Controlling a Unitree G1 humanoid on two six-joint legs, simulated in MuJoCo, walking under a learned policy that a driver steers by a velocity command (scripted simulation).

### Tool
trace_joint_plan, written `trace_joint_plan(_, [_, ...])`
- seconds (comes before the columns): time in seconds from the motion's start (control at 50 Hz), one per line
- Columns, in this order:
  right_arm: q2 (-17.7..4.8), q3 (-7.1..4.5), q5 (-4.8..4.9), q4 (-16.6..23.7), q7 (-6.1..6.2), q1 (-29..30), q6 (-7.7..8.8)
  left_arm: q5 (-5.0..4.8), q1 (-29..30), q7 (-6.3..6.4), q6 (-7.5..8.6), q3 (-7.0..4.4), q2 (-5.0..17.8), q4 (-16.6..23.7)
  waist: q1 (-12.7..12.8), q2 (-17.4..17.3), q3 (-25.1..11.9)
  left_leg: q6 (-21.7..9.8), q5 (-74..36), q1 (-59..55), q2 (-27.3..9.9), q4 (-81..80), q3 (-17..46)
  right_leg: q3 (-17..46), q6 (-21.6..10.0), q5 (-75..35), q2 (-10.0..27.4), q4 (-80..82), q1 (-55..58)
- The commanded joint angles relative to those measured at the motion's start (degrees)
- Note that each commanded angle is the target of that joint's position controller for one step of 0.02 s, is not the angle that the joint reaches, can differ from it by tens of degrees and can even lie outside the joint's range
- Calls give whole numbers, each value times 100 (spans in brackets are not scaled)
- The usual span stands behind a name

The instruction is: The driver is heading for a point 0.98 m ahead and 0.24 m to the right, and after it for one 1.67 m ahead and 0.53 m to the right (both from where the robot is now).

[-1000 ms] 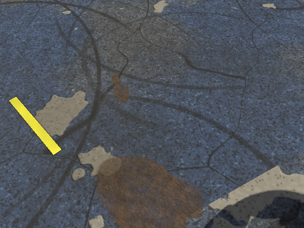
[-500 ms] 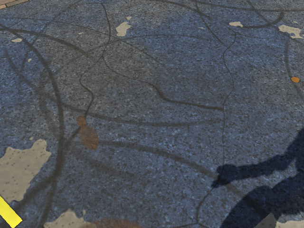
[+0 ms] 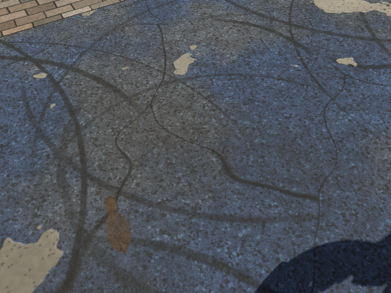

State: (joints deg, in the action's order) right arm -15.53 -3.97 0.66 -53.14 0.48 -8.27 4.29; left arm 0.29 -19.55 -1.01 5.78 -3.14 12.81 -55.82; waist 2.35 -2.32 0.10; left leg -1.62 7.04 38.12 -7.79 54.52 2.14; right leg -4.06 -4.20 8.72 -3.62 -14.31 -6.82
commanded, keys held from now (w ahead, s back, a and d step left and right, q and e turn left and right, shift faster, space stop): w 0.40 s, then w+e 0.60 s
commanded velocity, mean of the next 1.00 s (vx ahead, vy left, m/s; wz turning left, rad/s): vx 0.50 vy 0.00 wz -0.23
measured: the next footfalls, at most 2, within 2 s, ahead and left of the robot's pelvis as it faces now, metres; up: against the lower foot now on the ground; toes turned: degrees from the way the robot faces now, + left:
left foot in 0.28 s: +0.35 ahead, +0.16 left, +0.00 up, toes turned +3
right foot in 0.86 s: +0.64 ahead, -0.10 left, +0.00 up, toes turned -14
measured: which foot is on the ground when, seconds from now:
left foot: up 0.00-0.26, down 0.28-0.86, up 0.88-1.00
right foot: down 0.00-0.28, up 0.30-0.84, down 0.86-1.00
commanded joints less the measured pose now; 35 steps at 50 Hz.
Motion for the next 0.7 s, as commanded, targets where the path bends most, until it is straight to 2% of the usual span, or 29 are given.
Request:
trace_joint_plan(0.02, [-176,-41,-25,301,-30,193,33,-30,72,102,51,-152,849,277,-146,548,231,81,-939,241,-39,-922,15,907,-768,-1174,1492,828,-29])
trace_joint_plan(0.08, [-98,13,9,463,-88,800,67,-74,-236,138,30,-159,903,153,54,540,375,74,-1407,63,147,-1753,-169,718,-686,-997,1444,874,132])
trace_joint_plan(0.14, [-105,50,44,632,-173,1248,101,-102,-544,152,-39,-177,917,-16,191,540,533,13,-1255,201,240,-2192,-198,700,-686,-1054,1631,702,677])
trace_joint_plan(0.2, [-194,48,67,784,-277,1424,162,-128,-597,191,-126,-229,985,-109,117,596,556,-166,-726,182,305,-2467,-190,749,-613,-1498,1891,340,1210])
trace_joint_plan(0.22, [-270,23,73,776,-296,1304,179,-132,-535,200,-151,-248,1023,-108,14,648,466,-237,-518,-75,376,-2535,-243,744,-560,-1875,1929,168,1301])
trace_joint_plan(0.24, [-393,-33,70,718,-299,1023,193,-130,-423,205,-174,-266,1080,-82,-166,742,267,-323,-327,-588,537,-2563,-375,694,-496,-2712,1902,-154,1326])
trace_joint_plan(0.26, [-562,-133,55,548,-284,412,198,-130,-283,205,-205,-263,1085,-53,-519,783,-107,-450,-326,-1495,750,-2649,-557,534,-390,-3649,1737,-862,1218])
trace_joint_plan(0.28, [-859,-282,34,230,-244,-609,192,-98,-228,204,-224,-202,944,5,-947,667,-743,-644,-490,-2990,703,-2547,-472,309,-209,-3659,1413,-2066,625])
trace_joint_plan(0.3, [-1357,-413,-80,45,-197,-1558,178,-23,-625,177,-178,-71,552,124,-983,-213,-1662,-1295,-253,-5237,-678,-2460,1425,48,114,-1753,817,-4197,-1320])
trace_joint_plan(0.32, [-1364,-376,-38,-47,-227,-1801,156,-41,-981,126,-36,91,64,62,-818,-1311,-2298,-1845,631,-6277,-1508,-3377,3751,633,296,2408,-22,-5634,-2832])
trace_joint_plan(0.34, [-912,-238,23,-29,-224,-1564,168,-214,-457,97,82,-63,665,136,-914,-877,-1791,-1562,1120,-5933,-1294,-3621,3546,1153,167,2421,312,-6226,-3463])
trace_joint_plan(0.36, [-726,-177,37,94,-206,-1001,178,-303,41,99,149,-111,875,310,-792,-615,-1018,-1336,790,-5081,-1150,-3747,2716,949,87,1883,618,-6176,-3716])
trace_joint_plan(0.38, [-579,-124,-17,190,-209,-542,186,-251,306,142,160,-133,881,351,-613,-147,-616,-1227,284,-4195,-963,-3925,2120,820,82,1332,894,-5882,-3475])
trace_joint_plan(0.4, [-419,-78,-82,221,-226,-291,201,-181,338,175,112,-179,822,348,-410,-83,-342,-1160,-131,-3495,-769,-4115,1657,803,92,1022,1078,-5564,-3143])
trace_joint_plan(0.42, [-290,-42,-131,193,-236,-208,218,-181,145,179,19,-182,675,289,-233,-189,-313,-1107,-208,-3119,-654,-4304,1322,854,89,837,1205,-5394,-2777])
trace_joint_plan(0.46, [-331,-60,-125,84,-211,-312,252,-211,-22,189,-139,-164,430,221,-132,-234,-161,-1136,-309,-2757,-583,-4610,850,830,134,668,1276,-5127,-2638])
trace_joint_plan(0.5, [-501,-103,-154,-12,-132,-476,282,-197,291,205,-217,-194,479,340,-156,-144,58,-1136,-508,-2725,-595,-4798,509,927,206,192,1283,-4772,-3020])
trace_joint_plan(0.56, [-565,-114,-163,-90,-32,-654,270,-164,724,169,-208,-222,485,489,-258,-59,184,-987,-869,-3006,-532,-4858,8,1089,252,-744,1134,-3945,-3458])
trace_joint_plan(0.62, [-588,-91,-136,-81,28,-676,260,-146,1214,75,-169,-181,404,659,-387,-70,291,-794,-988,-3058,-395,-4932,-560,773,241,-1530,1000,-2995,-3249])
trace_joint_plan(0.7, [-660,-108,-84,-247,70,-1131,167,-138,1909,-61,-176,-81,271,996,-660,51,542,-739,-1280,-3861,-627,-4779,-880,482,156,-1488,929,-2309,-3507])
Velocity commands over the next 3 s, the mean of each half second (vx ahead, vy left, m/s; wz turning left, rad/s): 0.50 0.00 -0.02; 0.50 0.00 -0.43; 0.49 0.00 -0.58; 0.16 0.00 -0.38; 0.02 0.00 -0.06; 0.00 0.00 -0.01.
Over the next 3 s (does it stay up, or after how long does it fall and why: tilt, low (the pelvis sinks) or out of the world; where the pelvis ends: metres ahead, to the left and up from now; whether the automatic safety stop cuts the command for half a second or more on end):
stays up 1.02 -0.18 -0.01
